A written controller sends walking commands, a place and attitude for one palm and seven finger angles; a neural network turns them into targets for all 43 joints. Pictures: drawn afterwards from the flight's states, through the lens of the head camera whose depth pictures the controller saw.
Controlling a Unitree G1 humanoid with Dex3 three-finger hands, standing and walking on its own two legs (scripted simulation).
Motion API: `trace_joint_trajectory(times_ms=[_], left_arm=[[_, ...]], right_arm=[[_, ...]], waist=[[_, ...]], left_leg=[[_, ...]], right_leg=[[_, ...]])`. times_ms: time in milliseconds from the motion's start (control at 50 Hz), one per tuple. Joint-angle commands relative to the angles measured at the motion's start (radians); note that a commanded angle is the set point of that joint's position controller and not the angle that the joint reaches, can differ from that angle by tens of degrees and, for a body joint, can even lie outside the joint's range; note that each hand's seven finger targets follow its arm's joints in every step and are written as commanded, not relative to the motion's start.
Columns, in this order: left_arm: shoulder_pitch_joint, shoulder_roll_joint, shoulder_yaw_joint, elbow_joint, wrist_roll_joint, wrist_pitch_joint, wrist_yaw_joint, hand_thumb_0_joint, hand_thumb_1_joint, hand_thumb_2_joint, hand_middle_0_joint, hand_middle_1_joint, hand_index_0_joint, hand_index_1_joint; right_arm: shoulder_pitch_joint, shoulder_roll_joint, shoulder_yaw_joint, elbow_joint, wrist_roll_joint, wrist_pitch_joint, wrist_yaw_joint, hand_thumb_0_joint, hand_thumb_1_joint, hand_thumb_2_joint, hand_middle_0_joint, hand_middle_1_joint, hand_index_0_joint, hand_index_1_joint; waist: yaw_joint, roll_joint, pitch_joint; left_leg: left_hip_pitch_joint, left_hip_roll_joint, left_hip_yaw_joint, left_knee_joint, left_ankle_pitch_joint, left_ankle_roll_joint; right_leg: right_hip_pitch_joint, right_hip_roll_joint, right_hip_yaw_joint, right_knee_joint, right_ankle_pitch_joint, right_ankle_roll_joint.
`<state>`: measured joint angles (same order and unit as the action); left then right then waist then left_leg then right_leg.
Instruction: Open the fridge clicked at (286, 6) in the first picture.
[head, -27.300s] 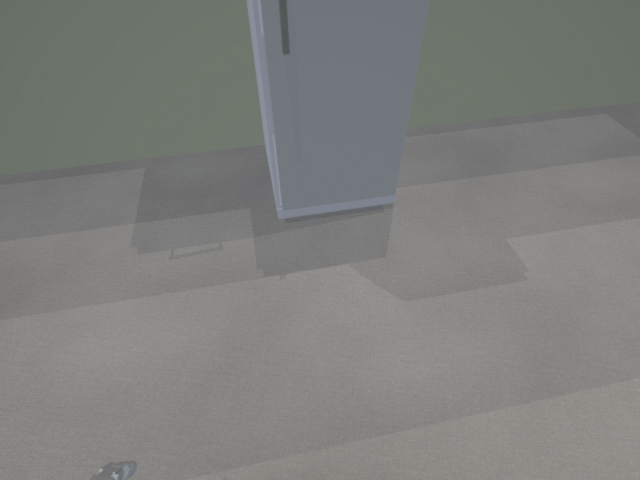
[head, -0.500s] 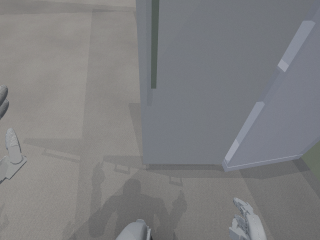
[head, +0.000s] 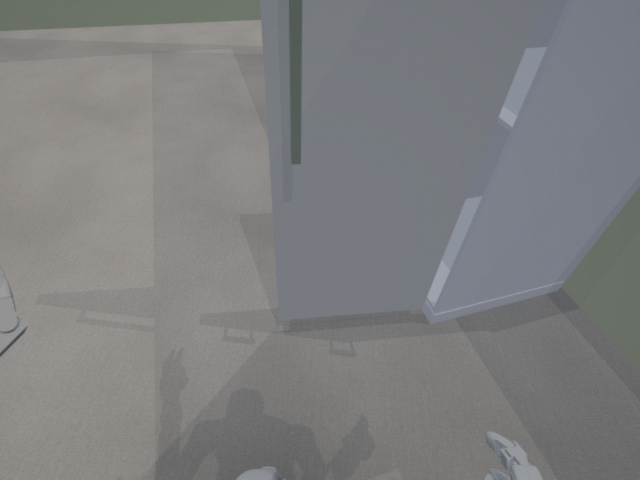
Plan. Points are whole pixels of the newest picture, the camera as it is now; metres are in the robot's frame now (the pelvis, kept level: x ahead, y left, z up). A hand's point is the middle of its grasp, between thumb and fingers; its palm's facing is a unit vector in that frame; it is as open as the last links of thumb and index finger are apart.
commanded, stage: stop stepping back and stand still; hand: left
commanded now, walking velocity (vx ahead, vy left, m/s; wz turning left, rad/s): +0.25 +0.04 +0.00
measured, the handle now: (294, 38) +0.74 +0.13 +0.25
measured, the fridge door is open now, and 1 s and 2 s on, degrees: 80 80 80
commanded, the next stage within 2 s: let the arm hang, fingers relaxed in 0.84 s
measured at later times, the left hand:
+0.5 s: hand (22, 309) +0.20 +0.30 +0.18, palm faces +0.49 -0.71 -0.51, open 7.4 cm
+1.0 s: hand (53, 324) +0.23 +0.32 +0.11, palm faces +0.33 -0.78 -0.53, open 7.4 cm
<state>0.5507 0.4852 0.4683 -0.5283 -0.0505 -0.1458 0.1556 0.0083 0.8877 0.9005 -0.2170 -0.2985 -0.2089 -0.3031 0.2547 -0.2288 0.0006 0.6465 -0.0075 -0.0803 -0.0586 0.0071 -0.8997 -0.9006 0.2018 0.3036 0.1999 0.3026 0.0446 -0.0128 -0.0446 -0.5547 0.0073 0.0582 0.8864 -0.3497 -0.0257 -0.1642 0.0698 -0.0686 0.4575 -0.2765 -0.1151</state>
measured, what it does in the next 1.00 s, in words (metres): steps on the spot: left foot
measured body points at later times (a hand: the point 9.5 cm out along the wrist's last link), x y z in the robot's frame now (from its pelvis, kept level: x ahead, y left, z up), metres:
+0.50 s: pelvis +0.02 +0.02 -0.01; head +0.01 +0.01 +0.44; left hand +0.17 +0.33 +0.21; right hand +0.17 -0.20 -0.11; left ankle +0.00 +0.15 -0.72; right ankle +0.02 -0.06 -0.73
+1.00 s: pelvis +0.02 +0.04 +0.00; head +0.02 +0.02 +0.45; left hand +0.20 +0.35 +0.14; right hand +0.22 -0.19 -0.08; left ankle +0.03 +0.15 -0.73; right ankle +0.02 -0.06 -0.73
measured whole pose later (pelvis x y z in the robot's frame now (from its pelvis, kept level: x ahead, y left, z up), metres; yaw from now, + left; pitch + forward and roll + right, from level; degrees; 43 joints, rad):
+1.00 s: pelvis +0.02 +0.04 +0.00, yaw +3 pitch +1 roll +0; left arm 0.44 0.44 0.29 -0.20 -0.01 -0.15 0.08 0.00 0.89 0.90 -0.21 -0.30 -0.20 -0.30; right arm 0.16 -0.26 0.00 0.65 0.01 -0.12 -0.01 0.00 -0.90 -0.90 0.20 0.30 0.20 0.30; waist 0.01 0.05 -0.04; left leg -0.30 0.02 0.07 0.55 -0.28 0.02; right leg -0.26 0.00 -0.08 0.53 -0.29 -0.02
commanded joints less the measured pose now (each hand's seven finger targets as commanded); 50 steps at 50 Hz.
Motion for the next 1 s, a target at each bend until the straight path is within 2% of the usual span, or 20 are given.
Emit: trace_joint_trajectory(times_ms=[0,40,100,140,160,200,240,360,400,440,480,520,560,600,620,660,800,900,920,980], left_arm=[[-0.200,0.065,-0.001,0.065,0.005,-0.040,0.002,0.000,0.900,0.900,-0.200,-0.300,-0.200,-0.300],[-0.239,0.035,-0.061,0.009,0.019,-0.042,0.008,0.000,0.900,0.900,-0.200,-0.300,-0.200,-0.300],[-0.306,0.094,-0.036,-0.122,0.038,-0.073,0.026,0.000,0.900,0.900,-0.200,-0.300,-0.200,-0.300],[-0.292,0.128,0.010,-0.180,0.034,-0.081,0.035,0.000,0.900,0.900,-0.200,-0.300,-0.200,-0.300],[-0.282,0.145,0.035,-0.223,0.025,-0.087,0.037,0.000,0.900,0.900,-0.200,-0.300,-0.200,-0.300],[-0.222,0.167,0.082,-0.297,0.021,-0.106,0.043,0.000,0.900,0.900,-0.200,-0.300,-0.200,-0.300],[-0.185,0.194,0.118,-0.296,0.015,-0.117,0.030,0.000,0.900,0.900,-0.200,-0.300,-0.200,-0.300],[0.000,0.094,0.102,-0.078,0.008,-0.083,0.024,0.000,0.900,0.900,-0.200,-0.300,-0.200,-0.300],[0.010,0.098,0.089,-0.021,0.000,-0.077,0.019,0.000,0.900,0.900,-0.200,-0.300,-0.200,-0.300],[-0.018,0.094,0.079,0.001,-0.003,-0.077,0.018,0.000,0.900,0.900,-0.200,-0.300,-0.200,-0.300],[-0.062,0.101,0.074,-0.014,0.005,-0.086,0.019,0.000,0.900,0.900,-0.200,-0.300,-0.200,-0.300],[-0.097,0.099,0.067,-0.038,0.014,-0.103,0.025,0.000,0.900,0.900,-0.200,-0.300,-0.200,-0.300],[-0.162,0.105,0.056,-0.099,0.015,-0.113,0.028,0.000,0.900,0.900,-0.200,-0.300,-0.200,-0.300],[-0.202,0.121,0.053,-0.213,0.017,-0.122,0.031,0.000,0.900,0.900,-0.200,-0.300,-0.200,-0.300],[-0.191,0.120,0.047,-0.242,0.023,-0.125,0.031,0.000,0.900,0.900,-0.200,-0.300,-0.200,-0.300],[-0.174,0.127,0.060,-0.274,0.029,-0.123,0.033,0.000,0.900,0.900,-0.200,-0.300,-0.200,-0.300],[0.043,0.081,0.090,-0.087,0.002,-0.108,0.024,0.000,0.900,0.900,-0.200,-0.300,-0.200,-0.300],[0.053,0.075,0.073,-0.027,-0.013,-0.086,0.012,0.000,0.900,0.900,-0.200,-0.300,-0.200,-0.300],[-0.114,-0.042,-0.358,0.606,0.071,0.054,-0.119,0.000,0.900,0.900,-0.200,-0.300,-0.200,-0.300],[-0.179,-0.090,-0.362,0.701,0.076,0.136,-0.157,0.000,0.900,0.900,-0.200,-0.300,-0.200,-0.300]], right_arm=[[-0.116,-0.125,-0.061,-0.140,0.009,-0.056,-0.021,0.000,-0.900,-0.900,0.200,0.300,0.200,0.300],[-0.142,-0.115,-0.044,-0.135,0.008,-0.060,-0.041,0.000,-0.900,-0.900,0.200,0.300,0.200,0.300],[-0.137,-0.098,-0.029,-0.127,-0.007,-0.087,-0.057,0.000,-0.900,-0.900,0.200,0.300,0.200,0.300],[-0.108,-0.094,-0.029,-0.135,-0.013,-0.105,-0.058,0.000,-0.900,-0.900,0.200,0.300,0.200,0.300],[-0.091,-0.105,-0.035,-0.142,-0.010,-0.112,-0.059,0.000,-0.900,-0.900,0.200,0.300,0.200,0.300],[-0.100,-0.128,-0.041,-0.173,-0.005,-0.112,-0.054,0.000,-0.900,-0.900,0.200,0.300,0.200,0.300],[-0.092,-0.097,-0.031,-0.150,-0.015,-0.116,-0.038,0.000,-0.900,-0.900,0.200,0.300,0.200,0.300],[-0.071,-0.113,-0.049,-0.160,0.011,-0.111,-0.005,0.000,-0.900,-0.900,0.200,0.300,0.200,0.300],[-0.070,-0.096,-0.045,-0.169,0.012,-0.103,-0.001,0.000,-0.900,-0.900,0.200,0.300,0.200,0.300],[-0.077,-0.091,-0.053,-0.152,0.019,-0.097,0.001,0.000,-0.900,-0.900,0.200,0.300,0.200,0.300],[-0.103,-0.088,-0.036,-0.147,0.015,-0.097,0.000,0.000,-0.900,-0.900,0.200,0.300,0.200,0.300],[-0.102,-0.068,-0.019,-0.135,0.005,-0.096,-0.011,0.000,-0.900,-0.900,0.200,0.300,0.200,0.300],[-0.114,-0.071,-0.019,-0.134,-0.002,-0.099,-0.024,0.000,-0.900,-0.900,0.200,0.300,0.200,0.300],[-0.136,-0.103,-0.037,-0.155,0.000,-0.113,-0.034,0.000,-0.900,-0.900,0.200,0.300,0.200,0.300],[-0.136,-0.112,-0.042,-0.165,0.005,-0.113,-0.030,0.000,-0.900,-0.900,0.200,0.300,0.200,0.300],[-0.129,-0.093,-0.028,-0.168,0.001,-0.121,-0.024,0.000,-0.900,-0.900,0.200,0.300,0.200,0.300],[-0.090,-0.093,-0.043,-0.186,0.015,-0.086,-0.005,0.000,-0.900,-0.900,0.200,0.300,0.200,0.300],[-0.117,-0.097,-0.038,-0.200,0.021,-0.056,-0.016,0.000,-0.900,-0.900,0.200,0.300,0.200,0.300],[-0.205,-0.263,-0.064,-0.008,0.034,-0.096,0.071,0.000,-0.900,-0.900,0.200,0.300,0.200,0.300],[-0.131,-0.214,-0.065,0.010,0.007,-0.008,0.066,0.000,-0.900,-0.900,0.200,0.300,0.200,0.300]], waist=[[-0.065,-0.177,0.064],[-0.050,-0.011,0.133],[-0.040,-0.033,0.121],[-0.048,-0.034,0.065],[-0.056,0.023,0.033],[-0.048,0.347,-0.008],[-0.061,0.351,0.018],[-0.047,0.121,-0.021],[-0.060,-0.102,-0.010],[-0.043,-0.224,0.006],[-0.045,-0.179,0.016],[-0.059,-0.158,-0.019],[-0.060,-0.068,-0.057],[-0.034,0.135,-0.081],[-0.023,0.188,-0.074],[-0.028,0.271,-0.044],[-0.048,0.062,-0.151],[-0.050,-0.001,-0.107],[-0.082,0.031,-0.021],[-0.054,0.026,-0.052]], left_leg=[[-0.010,0.069,-0.043,0.136,0.030,0.011],[0.049,0.069,-0.001,0.021,-0.005,0.027],[0.170,0.055,0.054,-0.213,-0.050,0.046],[0.300,0.024,0.083,-0.358,0.002,0.052],[0.370,0.049,0.030,-0.433,0.004,0.066],[0.504,0.288,-0.337,-0.546,0.178,0.160],[0.420,0.346,-0.396,-0.618,0.223,0.209],[0.140,0.164,-0.019,-0.377,-0.002,0.076],[0.065,0.055,0.029,-0.176,-0.088,0.036],[0.052,0.030,-0.017,0.028,-0.123,0.020],[0.049,0.054,-0.056,-0.002,-0.131,0.024],[0.154,0.049,-0.017,-0.214,-0.029,0.031],[0.320,0.018,0.006,-0.401,0.200,0.035],[0.425,0.151,-0.150,-0.464,0.427,0.074],[0.412,0.193,-0.188,-0.482,0.403,0.093],[0.371,0.172,-0.168,-0.486,0.507,0.088],[0.339,0.099,-0.042,-0.374,0.543,0.023],[0.315,0.102,-0.053,-0.414,0.435,0.029],[0.267,0.112,-0.064,-0.289,0.524,0.038],[0.222,0.159,-0.112,-0.369,0.345,0.073]], right_leg=[[-0.174,-0.325,0.349,-0.275,-0.430,-0.074],[-0.229,-0.326,0.338,-0.281,-0.398,-0.074],[-0.176,-0.321,0.283,-0.220,-0.325,-0.074],[-0.160,-0.258,0.202,-0.109,-0.256,-0.033],[-0.171,-0.214,0.148,0.021,-0.193,0.001],[-0.339,-0.057,-0.007,0.335,-0.137,0.100],[-0.350,-0.076,0.039,0.445,-0.280,0.113],[0.060,-0.065,-0.004,0.013,-0.018,0.103],[0.014,-0.239,0.295,-0.094,-0.015,0.009],[-0.037,-0.357,0.442,-0.187,-0.005,-0.063],[-0.017,-0.362,0.384,-0.125,0.251,-0.072],[0.016,-0.303,0.217,-0.027,0.430,-0.023],[-0.009,-0.226,0.129,0.037,0.374,0.047],[-0.083,-0.147,0.084,0.108,0.205,0.111],[-0.097,-0.117,0.075,0.096,0.092,0.126],[-0.064,-0.095,0.041,0.098,0.164,0.122],[0.103,-0.157,0.101,0.026,0.545,0.094],[0.051,-0.159,0.100,-0.012,0.461,0.108],[-0.078,-0.236,0.048,0.102,0.550,0.082],[-0.125,-0.181,0.053,0.101,0.173,0.092]])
